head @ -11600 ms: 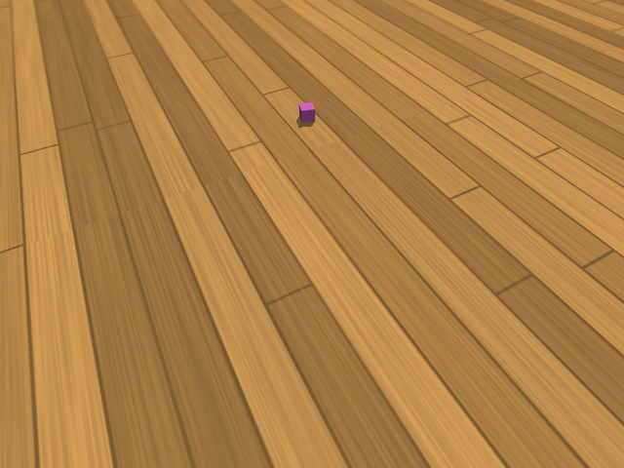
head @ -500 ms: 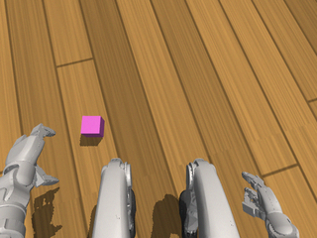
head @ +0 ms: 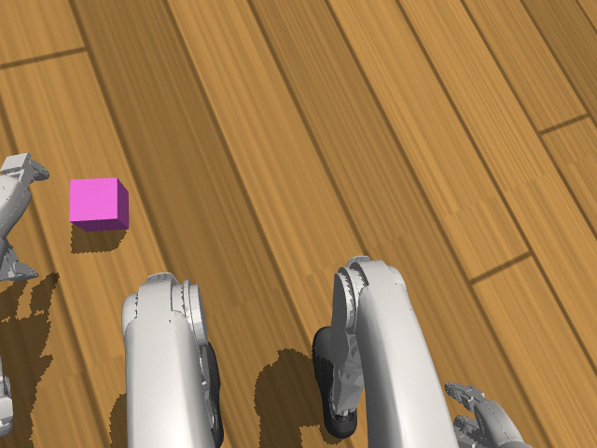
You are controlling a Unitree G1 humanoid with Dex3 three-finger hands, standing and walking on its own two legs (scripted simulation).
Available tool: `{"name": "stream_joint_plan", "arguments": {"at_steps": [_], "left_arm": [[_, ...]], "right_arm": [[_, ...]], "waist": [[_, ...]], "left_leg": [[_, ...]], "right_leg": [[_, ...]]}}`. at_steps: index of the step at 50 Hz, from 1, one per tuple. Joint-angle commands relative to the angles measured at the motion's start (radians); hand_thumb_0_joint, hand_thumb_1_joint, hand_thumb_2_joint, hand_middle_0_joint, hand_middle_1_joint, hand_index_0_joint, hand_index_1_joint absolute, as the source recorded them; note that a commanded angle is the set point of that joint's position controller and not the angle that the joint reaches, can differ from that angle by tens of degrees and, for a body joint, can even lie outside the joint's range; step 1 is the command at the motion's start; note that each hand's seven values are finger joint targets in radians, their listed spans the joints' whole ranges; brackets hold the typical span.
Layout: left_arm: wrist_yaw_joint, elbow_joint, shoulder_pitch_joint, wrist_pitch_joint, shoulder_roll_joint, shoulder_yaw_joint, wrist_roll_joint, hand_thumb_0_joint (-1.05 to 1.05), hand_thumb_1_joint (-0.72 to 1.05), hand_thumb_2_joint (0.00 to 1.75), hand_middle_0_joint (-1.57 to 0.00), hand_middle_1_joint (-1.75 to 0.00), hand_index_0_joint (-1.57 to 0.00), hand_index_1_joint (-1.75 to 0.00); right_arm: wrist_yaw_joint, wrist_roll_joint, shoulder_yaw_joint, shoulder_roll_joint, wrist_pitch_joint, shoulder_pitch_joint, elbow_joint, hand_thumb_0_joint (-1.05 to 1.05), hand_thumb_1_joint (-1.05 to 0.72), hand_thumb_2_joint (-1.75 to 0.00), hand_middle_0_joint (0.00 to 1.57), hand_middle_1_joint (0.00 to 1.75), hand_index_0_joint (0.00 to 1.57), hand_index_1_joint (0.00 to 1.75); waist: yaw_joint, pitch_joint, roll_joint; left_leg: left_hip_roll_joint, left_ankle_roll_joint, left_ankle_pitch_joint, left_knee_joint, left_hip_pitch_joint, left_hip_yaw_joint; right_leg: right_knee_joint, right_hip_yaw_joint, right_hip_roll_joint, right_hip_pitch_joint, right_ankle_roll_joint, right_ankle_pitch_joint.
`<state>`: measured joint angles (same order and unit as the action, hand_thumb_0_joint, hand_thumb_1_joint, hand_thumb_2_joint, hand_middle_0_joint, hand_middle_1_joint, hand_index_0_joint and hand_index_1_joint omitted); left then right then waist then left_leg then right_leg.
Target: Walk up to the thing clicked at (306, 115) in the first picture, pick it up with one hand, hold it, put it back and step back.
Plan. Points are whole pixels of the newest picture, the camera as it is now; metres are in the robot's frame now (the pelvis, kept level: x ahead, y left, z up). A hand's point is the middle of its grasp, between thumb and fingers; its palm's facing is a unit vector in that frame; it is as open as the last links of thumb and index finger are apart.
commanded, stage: rise first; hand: left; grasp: from above
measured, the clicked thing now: (101, 205) +0.49 +0.32 -0.33
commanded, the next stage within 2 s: approach in 1.02 s
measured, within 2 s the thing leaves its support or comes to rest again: neither
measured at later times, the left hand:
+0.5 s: hand (34, 219) +0.42 +0.36 -0.18, palm faces -0.46 -0.08 -0.88, open 14.2 cm
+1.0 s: hand (44, 213) +0.44 +0.36 -0.20, palm faces -0.45 -0.06 -0.89, open 14.3 cm
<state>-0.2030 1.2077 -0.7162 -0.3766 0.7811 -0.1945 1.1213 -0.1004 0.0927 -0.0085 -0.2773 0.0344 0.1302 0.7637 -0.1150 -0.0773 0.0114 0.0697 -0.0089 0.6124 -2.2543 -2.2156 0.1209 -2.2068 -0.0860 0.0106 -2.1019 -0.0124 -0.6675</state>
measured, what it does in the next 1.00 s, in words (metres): stands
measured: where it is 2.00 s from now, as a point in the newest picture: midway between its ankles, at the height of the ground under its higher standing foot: (272, 407)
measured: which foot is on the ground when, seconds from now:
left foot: down 0.00-1.00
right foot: down 0.00-1.00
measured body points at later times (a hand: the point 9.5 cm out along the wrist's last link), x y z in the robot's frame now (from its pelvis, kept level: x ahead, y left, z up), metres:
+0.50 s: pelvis +0.01 +0.00 -0.04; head +0.25 +0.07 +0.34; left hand +0.44 +0.36 -0.13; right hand +0.11 -0.28 -0.15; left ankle +0.10 +0.13 -0.34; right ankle +0.10 -0.12 -0.34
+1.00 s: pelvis +0.01 +0.00 -0.05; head +0.25 +0.08 +0.33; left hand +0.46 +0.36 -0.15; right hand +0.09 -0.28 -0.16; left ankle +0.10 +0.13 -0.34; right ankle +0.10 -0.12 -0.34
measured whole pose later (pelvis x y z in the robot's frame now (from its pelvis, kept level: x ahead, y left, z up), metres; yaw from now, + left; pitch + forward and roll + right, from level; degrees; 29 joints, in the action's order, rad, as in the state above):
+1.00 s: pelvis +0.01 +0.00 -0.05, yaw -3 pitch +31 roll -9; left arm -0.34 1.34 -0.83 -0.42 0.89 -0.21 1.31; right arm -0.13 0.18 0.05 -0.27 -0.02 0.07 0.77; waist -0.17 -0.01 0.05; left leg 0.07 0.00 0.66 -2.43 -2.34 0.17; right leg -2.36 -0.11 -0.01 -2.21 -0.02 -0.71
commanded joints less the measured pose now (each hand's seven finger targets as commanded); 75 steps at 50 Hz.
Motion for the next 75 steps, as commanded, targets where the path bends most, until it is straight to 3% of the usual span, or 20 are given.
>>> {"name": "stream_joint_plan", "arguments": {"at_steps": [1,3,7,8,14,23,31,40,41,45,54,56,57,64,66,70,72,75], "left_arm": [[-0.055,-0.11,-0.275,-0.004,0.323,-0.045,0.024,0.0,-0.54,1.0,-0.05,-0.97,-0.06,-0.97],[-0.066,-0.093,-0.292,-0.007,0.349,-0.057,0.049,0.0,-0.55,1.01,-0.05,-0.97,-0.05,-0.96],[-0.083,-0.078,-0.318,-0.013,0.34,-0.042,0.069,0.0,-0.55,1.0,-0.05,-0.97,-0.05,-0.96],[-0.087,-0.072,-0.306,-0.013,0.34,-0.042,0.076,0.0,-0.54,0.99,-0.05,-0.97,-0.06,-0.97],[-0.112,-0.072,-0.343,-0.031,0.381,-0.056,0.107,0.0,-0.54,0.99,-0.06,-0.97,-0.06,-0.97],[-0.138,-0.047,-0.323,-0.042,0.389,-0.057,0.139,0.0,-0.54,0.99,-0.06,-0.98,-0.06,-0.97],[-0.155,-0.054,-0.334,-0.051,0.413,-0.068,0.151,0.0,-0.54,0.99,-0.05,-0.99,-0.07,-0.97],[-0.171,-0.024,-0.359,-0.045,0.421,-0.066,0.157,0.0,-0.55,1.0,-0.06,-0.97,-0.06,-0.97],[-0.171,-0.034,-0.368,-0.046,0.404,-0.053,0.16,0.0,-0.56,1.01,-0.06,-0.96,-0.06,-0.97],[-0.171,-0.02,-0.363,-0.043,0.433,-0.066,0.165,0.0,-0.56,1.01,-0.06,-0.96,-0.05,-0.97],[-0.173,0.017,-0.386,-0.049,0.448,-0.065,0.171,0.0,-0.56,1.01,-0.06,-0.95,-0.06,-0.96],[-0.176,0.034,-0.38,-0.046,0.449,-0.063,0.168,0.0,-0.61,1.08,-0.08,-0.92,-0.03,-0.97],[-0.179,0.04,-0.395,-0.047,0.45,-0.064,0.174,0.0,-0.55,1.0,-0.06,-0.95,-0.06,-0.95],[-0.197,0.101,-0.523,-0.055,0.35,0.054,0.187,0.0,-0.53,0.99,-0.06,-0.97,-0.07,-0.95],[-0.213,0.114,-0.535,-0.049,0.349,0.063,0.202,0.0,-0.53,0.98,-0.06,-0.98,-0.08,-0.96],[-0.26,0.092,-0.535,-0.009,0.389,0.017,0.218,0.0,-0.53,0.99,-0.06,-0.98,-0.08,-0.96],[-0.277,0.071,-0.496,0.024,0.437,-0.032,0.225,0.0,-0.52,0.98,-0.07,-1.0,-0.09,-0.97],[-0.281,0.043,-0.467,0.085,0.457,-0.072,0.205,0.0,-0.52,0.97,-0.06,-1.01,-0.09,-0.98]], "right_arm": [[0.011,0.014,-0.069,-0.231,0.003,0.121,-0.041,0.0,-0.9,-0.9,0.2,0.3,0.2,0.3],[0.009,0.022,-0.063,-0.232,-0.005,0.131,-0.035,0.0,-0.89,-0.9,0.2,0.3,0.2,0.3],[0.004,0.034,-0.059,-0.232,-0.017,0.131,-0.028,0.0,-0.9,-0.9,0.2,0.3,0.2,0.3],[0.003,0.036,-0.058,-0.231,-0.019,0.132,-0.023,0.0,-0.9,-0.9,0.2,0.3,0.2,0.3],[-0.002,0.054,-0.05,-0.231,-0.034,0.133,-0.016,0.0,-0.9,-0.9,0.2,0.3,0.2,0.3],[-0.005,0.073,-0.043,-0.232,-0.05,0.114,-0.008,0.0,-0.9,-0.9,0.2,0.3,0.2,0.3],[-0.008,0.086,-0.04,-0.235,-0.059,0.121,-0.004,0.0,-0.9,-0.9,0.2,0.3,0.2,0.3],[-0.007,0.089,-0.029,-0.243,-0.057,0.107,-0.01,0.0,-0.9,-0.9,0.2,0.3,0.2,0.3],[-0.009,0.092,-0.027,-0.241,-0.057,0.118,-0.009,0.0,-0.9,-0.9,0.2,0.3,0.2,0.3],[-0.01,0.091,-0.023,-0.244,-0.058,0.124,-0.008,0.0,-0.9,-0.9,0.2,0.3,0.2,0.3],[-0.012,0.097,-0.011,-0.245,-0.053,0.121,-0.008,0.0,-0.9,-0.9,0.2,0.3,0.2,0.3],[-0.013,0.098,-0.008,-0.244,-0.051,0.121,-0.008,0.0,-0.9,-0.9,0.2,0.3,0.2,0.3],[-0.012,0.101,-0.003,-0.247,-0.05,0.123,-0.004,0.0,-0.89,-0.89,0.2,0.3,0.2,0.3],[-0.015,0.103,0.013,-0.251,-0.029,0.146,0.014,0.0,-0.89,-0.89,0.2,0.3,0.2,0.3],[-0.016,0.105,0.015,-0.256,-0.02,0.154,0.013,0.0,-0.89,-0.89,0.2,0.3,0.2,0.3],[-0.021,0.106,0.019,-0.265,-0.009,0.161,0.0,0.0,-0.89,-0.89,0.2,0.3,0.2,0.3],[-0.023,0.105,0.021,-0.264,-0.006,0.16,-0.014,0.0,-0.9,-0.89,0.2,0.3,0.2,0.3],[-0.024,0.094,0.017,-0.262,-0.007,0.15,-0.031,0.0,-0.9,-0.89,0.2,0.3,0.2,0.3]], "waist": [[0.025,-0.601,-0.241],[0.022,-0.616,-0.255],[0.005,-0.619,-0.242],[0.013,-0.618,-0.25],[-0.002,-0.652,-0.241],[-0.003,-0.632,-0.252],[-0.011,-0.649,-0.249],[-0.023,-0.606,-0.27],[-0.033,-0.607,-0.285],[-0.028,-0.629,-0.282],[-0.043,-0.594,-0.263],[-0.046,-0.573,-0.256],[-0.054,-0.568,-0.258],[-0.133,-0.537,-0.272],[-0.134,-0.54,-0.316],[-0.115,-0.607,-0.388],[-0.091,-0.646,-0.418],[-0.072,-0.653,-0.433]], "left_leg": [[-0.034,-0.011,0.024,0.251,0.545,-0.036],[-0.037,-0.01,-0.011,0.228,0.539,-0.041],[-0.037,-0.013,-0.044,0.192,0.531,-0.045],[-0.037,-0.012,-0.052,0.189,0.534,-0.045],[-0.038,-0.018,-0.114,0.127,0.507,-0.062],[-0.036,-0.018,-0.121,0.1,0.498,-0.052],[-0.031,-0.022,-0.177,0.064,0.501,-0.051],[-0.031,-0.017,-0.101,0.066,0.465,-0.044],[-0.03,-0.016,-0.117,0.068,0.48,-0.038],[-0.034,-0.016,-0.137,0.058,0.471,-0.042],[-0.037,-0.019,-0.097,0.041,0.415,-0.046],[-0.038,-0.021,-0.085,0.036,0.401,-0.049],[-0.037,-0.02,-0.079,0.04,0.403,-0.044],[-0.031,-0.012,-0.069,0.022,0.412,-0.022],[-0.029,-0.008,-0.087,0.026,0.454,-0.022],[-0.024,-0.001,-0.143,0.033,0.515,-0.024],[-0.027,-0.002,-0.173,0.036,0.523,-0.039],[-0.027,-0.005,-0.175,0.047,0.501,-0.054]], "right_leg": [[0.217,-0.054,-0.038,0.144,0.051,0.044],[0.197,-0.054,-0.038,0.15,0.051,0.071],[0.187,-0.059,-0.041,0.144,0.048,0.095],[0.18,-0.06,-0.042,0.143,0.047,0.098],[0.166,-0.059,-0.052,0.178,0.043,0.151],[0.13,-0.069,-0.059,0.141,0.045,0.147],[0.113,-0.069,-0.063,0.161,0.039,0.202],[0.099,-0.078,-0.062,0.112,0.044,0.141],[0.089,-0.082,-0.061,0.112,0.043,0.153],[0.087,-0.081,-0.064,0.128,0.043,0.176],[0.092,-0.078,-0.066,0.131,0.041,0.152],[0.098,-0.074,-0.064,0.133,0.039,0.142],[0.096,-0.079,-0.065,0.124,0.04,0.135],[0.078,-0.102,-0.069,0.068,0.042,0.136],[0.073,-0.104,-0.069,0.057,0.042,0.146],[0.047,-0.112,-0.068,0.073,0.042,0.194],[0.049,-0.103,-0.069,0.114,0.043,0.225],[0.052,-0.091,-0.064,0.137,0.046,0.242]]}}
